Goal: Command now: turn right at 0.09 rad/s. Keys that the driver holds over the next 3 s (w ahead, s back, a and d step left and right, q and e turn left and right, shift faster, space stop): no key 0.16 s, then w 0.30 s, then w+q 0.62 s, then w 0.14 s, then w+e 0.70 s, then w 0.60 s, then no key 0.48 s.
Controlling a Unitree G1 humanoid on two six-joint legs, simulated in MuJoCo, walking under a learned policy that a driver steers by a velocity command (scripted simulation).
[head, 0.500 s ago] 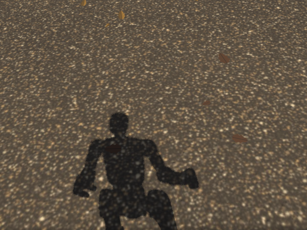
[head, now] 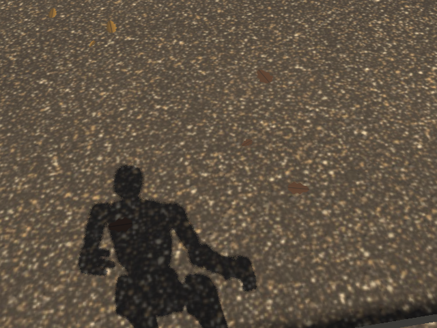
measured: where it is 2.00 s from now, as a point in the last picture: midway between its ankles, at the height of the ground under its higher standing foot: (169, 184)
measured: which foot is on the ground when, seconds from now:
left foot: down 0.00-0.50, up 0.52-1.00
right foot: down 0.00-0.22, up 0.24-0.46, down 0.48-1.00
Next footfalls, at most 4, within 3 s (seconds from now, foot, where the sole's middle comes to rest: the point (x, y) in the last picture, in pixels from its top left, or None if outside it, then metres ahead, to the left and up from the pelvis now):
0.48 right None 0.12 -0.12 -0.78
1.10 left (189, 296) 0.57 0.16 -0.89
1.52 right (199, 197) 0.96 0.14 -0.89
1.98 left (140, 158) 1.16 0.39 -0.89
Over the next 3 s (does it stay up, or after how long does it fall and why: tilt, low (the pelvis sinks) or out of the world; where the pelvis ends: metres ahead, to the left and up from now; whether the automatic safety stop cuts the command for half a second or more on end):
stays up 1.48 0.28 -0.12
